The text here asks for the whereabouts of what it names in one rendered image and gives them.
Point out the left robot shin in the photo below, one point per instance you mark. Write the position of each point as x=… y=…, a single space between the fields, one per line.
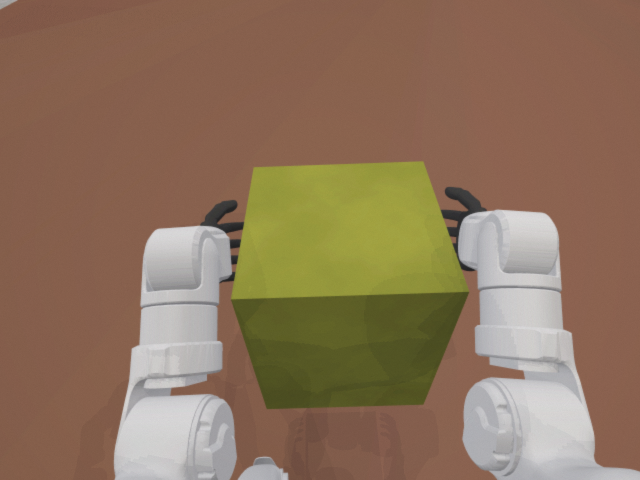
x=264 y=460

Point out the left robot hand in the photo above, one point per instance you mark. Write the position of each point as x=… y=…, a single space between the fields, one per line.
x=212 y=219

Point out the right robot upper arm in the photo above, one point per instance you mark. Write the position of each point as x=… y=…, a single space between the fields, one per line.
x=521 y=429

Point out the right robot forearm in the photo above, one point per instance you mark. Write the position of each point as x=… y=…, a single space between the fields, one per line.
x=516 y=255

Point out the right robot hand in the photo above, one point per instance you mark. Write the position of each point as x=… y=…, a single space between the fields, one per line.
x=471 y=203

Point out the carton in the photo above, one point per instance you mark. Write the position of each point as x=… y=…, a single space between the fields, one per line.
x=347 y=287

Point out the left robot upper arm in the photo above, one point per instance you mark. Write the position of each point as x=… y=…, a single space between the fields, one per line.
x=184 y=437

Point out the left robot forearm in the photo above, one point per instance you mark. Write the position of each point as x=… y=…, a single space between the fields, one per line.
x=182 y=268

